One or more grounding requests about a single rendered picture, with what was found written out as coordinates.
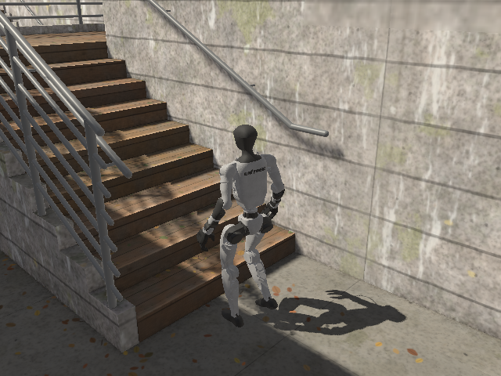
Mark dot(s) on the stairs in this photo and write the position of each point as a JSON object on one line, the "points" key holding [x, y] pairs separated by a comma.
{"points": [[158, 212]]}

